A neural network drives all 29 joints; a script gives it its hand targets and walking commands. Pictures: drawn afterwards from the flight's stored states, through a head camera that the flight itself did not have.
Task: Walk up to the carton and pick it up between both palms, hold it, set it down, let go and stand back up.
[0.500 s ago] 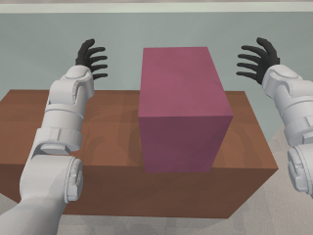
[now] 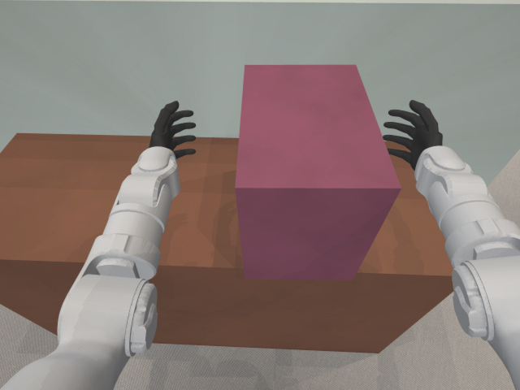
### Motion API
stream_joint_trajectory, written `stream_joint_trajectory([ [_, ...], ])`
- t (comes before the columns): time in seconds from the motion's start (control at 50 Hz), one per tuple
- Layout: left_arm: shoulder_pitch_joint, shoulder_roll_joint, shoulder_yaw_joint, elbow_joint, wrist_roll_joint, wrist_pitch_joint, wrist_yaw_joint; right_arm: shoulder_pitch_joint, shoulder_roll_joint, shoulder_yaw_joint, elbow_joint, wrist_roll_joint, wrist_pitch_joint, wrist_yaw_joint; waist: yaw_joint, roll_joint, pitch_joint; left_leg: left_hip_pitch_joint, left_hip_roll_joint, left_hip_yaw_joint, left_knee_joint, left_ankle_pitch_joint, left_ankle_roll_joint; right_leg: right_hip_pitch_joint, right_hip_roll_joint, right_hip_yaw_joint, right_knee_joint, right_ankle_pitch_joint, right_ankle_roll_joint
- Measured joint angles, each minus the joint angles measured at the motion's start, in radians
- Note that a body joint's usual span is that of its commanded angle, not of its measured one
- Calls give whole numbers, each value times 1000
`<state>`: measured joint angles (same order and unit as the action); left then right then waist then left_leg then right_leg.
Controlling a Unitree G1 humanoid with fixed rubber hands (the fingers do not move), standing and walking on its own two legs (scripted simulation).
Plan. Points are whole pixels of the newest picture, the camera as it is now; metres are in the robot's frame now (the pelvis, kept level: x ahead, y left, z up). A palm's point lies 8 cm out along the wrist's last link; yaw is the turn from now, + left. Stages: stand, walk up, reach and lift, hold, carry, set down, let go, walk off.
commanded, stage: reach and lift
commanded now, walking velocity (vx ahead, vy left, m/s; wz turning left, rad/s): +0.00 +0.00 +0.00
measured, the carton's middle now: (299, 173) +0.52 -0.01 +0.01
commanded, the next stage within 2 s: none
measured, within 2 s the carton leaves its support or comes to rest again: neither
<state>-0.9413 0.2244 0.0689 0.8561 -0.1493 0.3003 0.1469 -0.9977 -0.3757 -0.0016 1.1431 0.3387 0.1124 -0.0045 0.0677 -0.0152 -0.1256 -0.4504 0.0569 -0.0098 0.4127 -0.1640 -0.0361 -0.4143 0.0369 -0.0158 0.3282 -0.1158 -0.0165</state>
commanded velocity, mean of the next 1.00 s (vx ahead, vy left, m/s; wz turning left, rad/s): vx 0.00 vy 0.00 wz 0.00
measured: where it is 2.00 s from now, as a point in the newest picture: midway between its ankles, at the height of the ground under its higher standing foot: outside the picture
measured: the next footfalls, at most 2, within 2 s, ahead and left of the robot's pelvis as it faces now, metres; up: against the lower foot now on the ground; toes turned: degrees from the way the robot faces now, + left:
none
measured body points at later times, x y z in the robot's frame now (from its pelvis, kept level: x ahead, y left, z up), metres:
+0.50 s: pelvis +0.00 +0.00 -0.01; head +0.05 +0.01 +0.43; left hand +0.44 +0.20 +0.07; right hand +0.47 -0.18 +0.08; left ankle +0.01 +0.14 -0.74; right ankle +0.02 -0.11 -0.74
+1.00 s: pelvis -0.01 +0.00 -0.01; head +0.06 +0.01 +0.44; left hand +0.45 +0.16 +0.08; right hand +0.46 -0.16 +0.07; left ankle +0.01 +0.14 -0.74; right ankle +0.02 -0.11 -0.74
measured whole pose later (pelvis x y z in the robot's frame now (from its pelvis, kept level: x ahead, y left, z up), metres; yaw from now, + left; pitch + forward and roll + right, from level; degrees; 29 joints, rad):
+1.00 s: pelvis -0.01 +0.00 -0.01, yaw -1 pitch +18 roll -1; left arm -0.98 0.03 0.27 1.20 0.07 -0.17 0.18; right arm -0.98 -0.18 -0.23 1.28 0.03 -0.15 -0.08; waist 0.06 -0.01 -0.19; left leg -0.62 0.06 0.01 0.48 -0.17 -0.03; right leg -0.60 0.04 0.01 0.41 -0.13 -0.01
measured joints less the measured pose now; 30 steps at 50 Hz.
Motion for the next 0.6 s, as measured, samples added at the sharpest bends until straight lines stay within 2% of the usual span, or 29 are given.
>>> stream_joint_trajectory([
  [0.14, -24, -19, 6, 167, 11, -156, 4, -7, 36, -7, 74, -42, -83, -10, 4, 0, -28, -53, 4, 4, 26, -7, -2, -59, 4, 4, 33, -9, -1],
  [0.32, -40, -41, -28, 356, -12, -360, -8, -22, 61, 15, 217, -37, -210, -18, 7, 3, -64, -119, 7, -5, 85, -33, -6, -123, 7, -3, 93, -37, -3],
  [0.46, -41, -48, -46, 432, -46, -455, -9, -17, 63, 32, 260, -33, -270, -18, 11, 3, -95, -188, 6, -6, 123, -43, -5, -195, 5, -5, 137, -51, -1],
  [0.6, -49, -54, -61, 446, -63, -498, -7, -31, 65, 31, 269, -36, -294, -13, 15, 7, -115, -257, 3, -7, 149, -42, -2, -263, 2, -5, 163, -50, 2],
])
